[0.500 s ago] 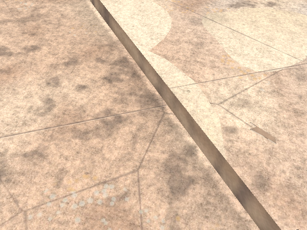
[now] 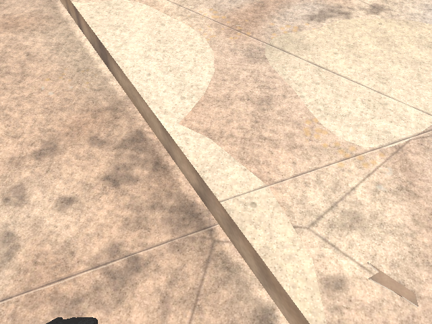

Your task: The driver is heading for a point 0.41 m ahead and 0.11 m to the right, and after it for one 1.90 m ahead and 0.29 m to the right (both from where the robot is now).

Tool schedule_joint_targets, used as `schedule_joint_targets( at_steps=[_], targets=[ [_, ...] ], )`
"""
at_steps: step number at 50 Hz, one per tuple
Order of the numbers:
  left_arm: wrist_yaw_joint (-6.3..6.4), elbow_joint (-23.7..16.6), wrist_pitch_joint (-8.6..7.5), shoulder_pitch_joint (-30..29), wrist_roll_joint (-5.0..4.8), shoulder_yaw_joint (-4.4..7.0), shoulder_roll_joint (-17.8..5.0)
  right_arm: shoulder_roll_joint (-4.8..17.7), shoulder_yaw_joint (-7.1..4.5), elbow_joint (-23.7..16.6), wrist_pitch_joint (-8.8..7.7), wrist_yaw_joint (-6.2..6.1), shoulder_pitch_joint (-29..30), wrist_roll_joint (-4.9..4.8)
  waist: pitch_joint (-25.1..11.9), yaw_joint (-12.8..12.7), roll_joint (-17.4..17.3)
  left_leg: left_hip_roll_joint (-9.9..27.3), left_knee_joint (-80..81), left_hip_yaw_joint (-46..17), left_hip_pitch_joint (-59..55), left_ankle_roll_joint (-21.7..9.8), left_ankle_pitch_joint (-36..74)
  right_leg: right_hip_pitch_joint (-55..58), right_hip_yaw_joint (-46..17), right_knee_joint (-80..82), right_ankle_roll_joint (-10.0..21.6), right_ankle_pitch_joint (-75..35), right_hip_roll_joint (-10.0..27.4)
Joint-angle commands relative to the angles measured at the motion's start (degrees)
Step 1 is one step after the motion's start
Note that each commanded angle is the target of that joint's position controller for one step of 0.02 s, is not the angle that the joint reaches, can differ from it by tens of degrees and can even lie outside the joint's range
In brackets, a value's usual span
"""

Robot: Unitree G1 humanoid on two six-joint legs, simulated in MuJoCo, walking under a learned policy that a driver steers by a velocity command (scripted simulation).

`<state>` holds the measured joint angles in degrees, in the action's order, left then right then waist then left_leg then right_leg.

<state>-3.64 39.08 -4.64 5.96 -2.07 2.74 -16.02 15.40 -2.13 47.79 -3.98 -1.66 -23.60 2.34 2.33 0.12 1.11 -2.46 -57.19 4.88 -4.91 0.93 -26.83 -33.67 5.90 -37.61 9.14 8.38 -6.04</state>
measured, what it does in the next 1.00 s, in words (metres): walks ahead: left foot, then right foot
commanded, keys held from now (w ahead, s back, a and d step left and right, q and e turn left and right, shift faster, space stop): w+e+shift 0.22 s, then e+shift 0.24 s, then q+shift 0.54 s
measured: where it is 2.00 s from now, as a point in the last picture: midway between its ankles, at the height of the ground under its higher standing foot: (244, 260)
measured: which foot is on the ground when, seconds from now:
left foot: up 0.00-0.36, down 0.38-0.74, up 0.76-1.00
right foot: down 0.00-0.36, up 0.38-0.72, down 0.74-1.00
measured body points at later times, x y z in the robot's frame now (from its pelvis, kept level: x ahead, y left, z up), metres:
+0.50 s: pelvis +0.40 +0.02 +0.03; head +0.44 -0.01 +0.47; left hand +0.64 +0.23 -0.07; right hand +0.49 -0.29 -0.05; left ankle +0.57 +0.09 -0.69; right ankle +0.25 -0.03 -0.52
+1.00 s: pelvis +0.48 -0.01 +0.05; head +0.51 -0.03 +0.49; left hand +0.74 +0.17 -0.04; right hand +0.50 -0.31 -0.07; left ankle +0.54 +0.12 -0.59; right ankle +0.40 -0.08 -0.69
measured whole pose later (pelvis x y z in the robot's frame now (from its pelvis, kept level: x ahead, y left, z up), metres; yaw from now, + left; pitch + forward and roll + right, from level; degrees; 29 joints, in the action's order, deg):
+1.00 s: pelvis +0.48 -0.01 +0.05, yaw -15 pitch +2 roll +1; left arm 3.9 34.7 3.5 5.8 1.8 2.4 -12.0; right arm 16.1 -4.7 37.6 5.0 -0.8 -15.4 -0.6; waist 2.1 2.6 -0.5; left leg 3.0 -69.3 1.6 38.3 10.6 -18.4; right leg -9.1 10.6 -27.8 1.5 20.7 3.7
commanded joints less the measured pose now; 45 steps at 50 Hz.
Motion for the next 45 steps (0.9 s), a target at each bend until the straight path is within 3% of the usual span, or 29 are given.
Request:
schedule_joint_targets(
  at_steps=[1, 2, 3, 4, 7, 9, 11, 15, 17, 18, 19, 20, 21, 22, 23, 25, 26, 29, 31, 33, 34, 36, 37, 38, 39, 40, 41, 43, 45],
  targets=[
    [1.88, 2.13, 0.35, 24.23, 2.44, 3.67, -8.79, 4.88, 0.79, -13.36, -6.25, 2.62, 7.55, -4.48, -20.32, -9.61, 8.01, -1.11, -37.45, -15.42, 54.49, -3.08, 0.99, 61.17, -57.12, 22.88, 15.22, 36.41, 19.74],
    [1.81, 1.94, -0.53, 21.09, 2.71, 2.83, -7.02, 5.77, 0.48, -15.44, -6.82, 2.61, 12.76, -4.87, -11.57, -6.26, -0.72, 0.8, -30.56, -14.93, 53.28, -4.8, 5.5, 50.38, -54.31, 25.77, 12.12, 32.46, 18.68],
    [1.25, 1.02, -1.35, 16.39, 2.48, 2.55, -6.33, 4.86, 0.62, -15.13, -6.71, 2.2, 13.16, -3.51, -6.4, -1.93, -8.59, 2.54, -25.54, -14.92, 48.82, -4.9, 7.93, 38.78, -51.19, 26.49, 11.11, 25.97, 16.83],
    [1.22, -0.01, -1.8, 12.68, 2.38, 2.57, -6.38, 4.67, 0.47, -14.68, -6.12, 1.88, 12.04, -1.85, -4.23, 0.91, -9.66, 3.64, -22.14, -15.69, 44.63, -3.84, 9.14, 30.34, -47.57, 26.64, 11.34, 20.26, 13.73],
    [2.14, -0.63, -1.59, 9.9, 0.7, 2.17, -5.83, 5.33, -0.08, -15.16, -4.24, 0.68, 11.55, -0.77, 1.2, 4.07, -6.01, 6.78, -11.73, -13.52, 40.52, -0.14, 9.5, 16.73, -35.44, 27.36, 10.67, 3.35, 8.35],
    [3.29, -0.24, -1.31, 11.37, 0.19, 1.88, -5.76, 3.69, 0.54, -18.66, -3.93, 0.28, 19.45, 0.28, 4.08, 1.75, -4.04, 5.74, 0.85, -9.42, 36.49, 1.99, 15.75, 8.28, -29.13, 27.01, 9.21, -6.32, 4.82],
    [4.28, 0.51, -0.63, 12.43, -0.15, 2.29, -6.66, 0.47, 1.21, -21.22, -3.98, 0.47, 26.43, 0.21, 3.66, -1.37, -0.89, 2.4, 15.76, -6.69, 26.86, 2.79, 27.91, 2.01, -24.81, 25.0, 5.38, -8.7, 0.65],
    [5.26, 3.28, 1.53, 17.93, -1.02, 3.31, -7.17, 4.24, -1.36, -23.5, -4.04, 0.29, 29.64, -2.24, -1.51, -4.23, 4.19, -3.65, 31.91, -9.18, 20.08, 3.27, 35.63, 13.61, -30.48, 14.1, -0.97, -12.72, -0.14],
    [5.86, 1.71, 2.47, 14.21, -0.71, 3.56, -6.68, 5.77, -2.57, -22.95, -4.17, -0.07, 25.41, -2.69, -6.07, 0.06, 6.06, -3.36, 37.18, -9.52, 14.82, 2.07, 38.88, 20.04, -31.15, 0.65, -5.29, -23.76, -0.51],
    [6.19, 0.22, 3.02, 11.1, -0.09, 3.26, -5.58, 6.02, -3.02, -19.66, -4.18, 0.12, 13.48, -1.81, -13.61, 5.91, 6.63, 0.23, 36.65, -10.58, 2.39, 0.65, 47.64, 18.37, -28.39, -13.93, -8.47, -23.69, -2.24],
    [6.22, -2.04, 3.79, 13.2, 1.91, 1.1, 1.52, 7.23, -2.58, -16.26, -3.61, 0.41, 2.38, -1.2, -23.58, 6.71, -2.95, 15.49, 25.74, -20.89, -17.2, -3.35, 70.11, 5.94, -21.79, -33.05, -11.07, 21.5, -4.66],
    [5.51, -3.81, 3.43, 24.68, 1.24, -0.23, 2.35, 7.66, -1.67, -16.98, -3.12, 1.26, 0.74, 1.65, -34.47, 1.2, -21.89, 32.48, 22.07, -41.31, -28.01, -14.12, 91.06, -4.6, -22.05, -52.21, -12.31, 43.18, -6.88],
    [4.6, -3.37, 3.81, 27.8, 0.13, 1.22, -5.59, 8.58, -2.48, -17.65, -1.72, 1.42, 5.06, 1.2, -36.46, 0.48, -19.36, 36.44, 22.08, -43.44, -25.73, -20.69, 79.21, -8.99, -19.87, -65.68, -15.16, 36.51, -0.04],
    [4.25, -5.68, 4.35, 20.57, -1.06, 1.97, -8.28, 8.65, -3.17, -17.64, -0.44, 0.19, 10.56, -0.16, -31.16, 0.18, -17.43, 33.09, 28.33, -42.53, -20.38, -20.51, 44.92, -15.67, -15.39, -65.95, -15.35, 27.5, 4.64],
    [5.0, -6.27, 5.48, 12.43, -0.41, 1.97, -7.79, 3.91, -1.92, -18.15, 0.92, -1.2, 11.81, -0.34, -21.26, 2.83, -8.81, 26.41, 33.77, -34.9, -9.52, -17.07, 29.09, -17.67, -10.96, -63.92, -16.13, 23.68, 6.86],
    [5.29, -8.69, 7.35, 8.01, 0.93, 0.68, -4.32, 3.93, -0.76, -16.53, 2.26, -1.9, 15.26, -0.95, -7.92, 0.21, -4.28, 18.44, 39.67, -26.7, 12.72, -13.69, 26.49, -10.73, -9.8, -62.54, -16.33, 24.15, 7.37],
    [5.1, -9.12, 7.31, 8.97, 1.32, -0.22, -1.88, 4.32, -0.72, -15.07, 1.74, -1.45, 16.22, -0.93, -5.57, -1.64, -3.91, 16.0, 40.01, -22.87, 19.75, -13.29, 29.93, -6.81, -10.37, -57.58, -15.3, 23.42, 7.21],
    [5.03, -7.25, 5.35, 13.88, 3.34, -3.03, 4.11, 2.97, 0.05, -11.38, 1.21, 0.41, 17.99, -1.27, -9.65, -5.57, -5.13, 12.27, 39.3, -15.7, 24.99, -14.38, 53.49, 3.31, -7.26, -41.94, -14.17, 20.19, 6.85],
    [5.08, -6.8, 4.65, 11.49, 4.37, -2.72, 1.46, 3.99, -0.43, -11.96, 2.05, 1.49, 19.89, -2.27, -12.03, -4.39, -5.37, 11.15, 38.46, -12.67, 25.95, -13.53, 63.3, 12.52, -4.77, -24.49, -13.56, 12.16, 5.67],
    [5.89, -10.57, 5.15, 5.65, 4.39, -2.66, 1.54, 7.6, -1.64, -10.7, 3.44, 0.98, 15.92, -3.64, -12.19, -2.97, -9.51, 13.64, 38.17, -18.14, 18.5, -12.94, 57.23, 11.77, -7.89, -13.68, -13.19, 14.8, 4.39],
    [6.07, -9.43, 5.49, 4.22, 3.49, -1.96, -0.91, 7.18, -1.79, -10.99, 4.51, 0.54, 14.58, -3.73, -11.5, -1.73, -6.1, 11.93, 35.72, -19.03, 13.52, -11.2, 50.95, 13.27, -9.04, -3.53, -13.43, 8.88, 4.74],
    [6.1, -7.44, 6.19, 5.84, 2.54, -0.99, -1.89, 8.57, -2.85, -10.18, 5.77, -0.14, 11.36, -5.23, -7.47, -1.36, -12.2, 11.6, 34.0, -24.3, 10.13, -9.38, 38.63, 20.37, -8.75, 23.53, -12.28, -5.26, 4.59],
    [6.49, -6.12, 6.45, 7.75, 2.47, -0.12, -3.77, 6.02, -2.55, -9.73, 5.55, 0.17, 8.25, -5.11, -8.04, -0.08, -8.68, 8.46, 28.71, -22.2, 19.01, -7.22, 24.98, 32.17, -9.29, 25.59, -11.22, -12.4, 8.49],
    [7.24, -6.19, 7.79, 10.73, 3.48, 1.28, -8.34, 1.8, -2.02, -9.1, 4.8, 1.68, 2.23, -2.74, -11.78, 1.55, 8.34, 1.76, 10.23, -15.41, 39.5, -1.62, -7.06, 50.08, -18.6, 11.54, -5.55, -47.77, 22.98],
    [7.15, -7.83, 9.09, 6.6, 5.83, 2.36, -9.42, 4.68, -3.09, -9.63, 3.97, 2.16, 0.16, -3.33, -15.46, 0.9, 11.16, -1.86, -8.57, -12.69, 46.69, 3.32, -15.18, 42.44, -20.54, 9.53, 3.16, -56.8, 35.75],
    [6.43, -10.1, 8.83, 2.7, 7.43, 1.69, -6.67, 7.23, -3.87, -9.54, 4.59, 1.7, 3.02, -4.38, -13.37, -0.01, 6.63, 0.78, -22.23, -11.52, 47.13, 6.36, -14.64, 35.25, -19.69, 13.78, 6.7, -47.41, 34.59],
    [5.84, -10.04, 8.15, -2.38, 6.59, 0.98, -3.48, 7.43, -4.4, -9.3, 6.13, 0.62, 3.43, -5.12, -7.27, 2.42, 6.51, 2.07, -30.42, -9.42, 49.42, 7.87, -11.86, 30.2, -14.52, 15.3, 5.07, -37.04, 29.5],
    [5.58, -10.33, 7.04, -7.34, 4.35, 0.11, 0.21, 6.96, -4.6, -9.14, 9.24, -1.73, 3.75, -4.02, -0.49, 3.58, 8.78, 3.2, -36.17, -7.7, 50.31, 10.47, -3.81, 22.15, -5.67, 16.05, 2.69, -29.72, 23.39],
    [6.67, -9.36, 6.72, -4.47, 4.37, 0.7, -0.83, 5.4, -4.19, -12.68, 8.97, -1.49, 8.34, -3.12, 0.39, 2.09, 5.96, 3.86, -31.34, -6.04, 51.45, 11.05, 3.86, 23.84, -3.01, 15.46, 2.67, -30.83, 21.86]
  ],
)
